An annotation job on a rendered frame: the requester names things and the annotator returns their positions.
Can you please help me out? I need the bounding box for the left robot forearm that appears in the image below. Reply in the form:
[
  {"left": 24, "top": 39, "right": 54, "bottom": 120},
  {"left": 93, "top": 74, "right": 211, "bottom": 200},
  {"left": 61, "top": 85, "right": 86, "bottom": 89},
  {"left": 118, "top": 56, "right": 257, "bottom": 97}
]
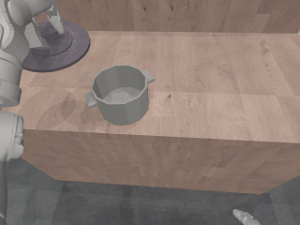
[{"left": 0, "top": 0, "right": 33, "bottom": 111}]

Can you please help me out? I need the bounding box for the pot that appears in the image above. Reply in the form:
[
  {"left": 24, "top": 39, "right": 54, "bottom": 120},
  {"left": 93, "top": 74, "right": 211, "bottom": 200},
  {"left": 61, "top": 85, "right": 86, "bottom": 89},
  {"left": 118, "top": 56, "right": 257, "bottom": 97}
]
[{"left": 83, "top": 64, "right": 156, "bottom": 126}]

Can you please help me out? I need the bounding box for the robot left hand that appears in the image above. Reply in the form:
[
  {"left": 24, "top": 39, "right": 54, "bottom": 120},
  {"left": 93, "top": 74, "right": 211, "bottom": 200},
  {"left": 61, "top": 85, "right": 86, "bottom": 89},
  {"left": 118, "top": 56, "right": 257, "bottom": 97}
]
[{"left": 24, "top": 0, "right": 65, "bottom": 51}]

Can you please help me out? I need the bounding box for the left robot upper arm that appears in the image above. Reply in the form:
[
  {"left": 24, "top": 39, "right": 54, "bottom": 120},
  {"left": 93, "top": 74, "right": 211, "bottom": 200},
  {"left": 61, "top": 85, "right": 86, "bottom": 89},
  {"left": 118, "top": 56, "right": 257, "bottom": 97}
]
[{"left": 0, "top": 111, "right": 24, "bottom": 225}]

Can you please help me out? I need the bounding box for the knob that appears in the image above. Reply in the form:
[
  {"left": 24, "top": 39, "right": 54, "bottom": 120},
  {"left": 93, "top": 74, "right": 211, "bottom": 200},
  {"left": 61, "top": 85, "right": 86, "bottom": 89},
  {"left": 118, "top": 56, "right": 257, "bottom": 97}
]
[{"left": 37, "top": 22, "right": 61, "bottom": 44}]

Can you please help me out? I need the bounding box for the robot right hand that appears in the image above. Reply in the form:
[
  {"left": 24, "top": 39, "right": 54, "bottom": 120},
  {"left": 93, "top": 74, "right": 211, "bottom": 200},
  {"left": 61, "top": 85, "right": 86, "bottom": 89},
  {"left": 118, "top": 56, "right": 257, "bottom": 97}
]
[{"left": 232, "top": 209, "right": 261, "bottom": 225}]

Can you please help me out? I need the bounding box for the table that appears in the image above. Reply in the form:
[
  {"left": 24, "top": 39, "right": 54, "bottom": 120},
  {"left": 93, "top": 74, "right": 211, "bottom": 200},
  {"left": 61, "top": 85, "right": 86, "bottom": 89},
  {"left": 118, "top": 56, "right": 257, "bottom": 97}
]
[{"left": 0, "top": 0, "right": 300, "bottom": 195}]

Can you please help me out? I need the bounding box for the lid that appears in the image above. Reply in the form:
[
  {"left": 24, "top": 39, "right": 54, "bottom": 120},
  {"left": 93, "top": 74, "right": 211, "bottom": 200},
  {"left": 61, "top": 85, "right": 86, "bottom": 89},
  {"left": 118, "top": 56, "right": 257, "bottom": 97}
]
[{"left": 22, "top": 20, "right": 91, "bottom": 73}]

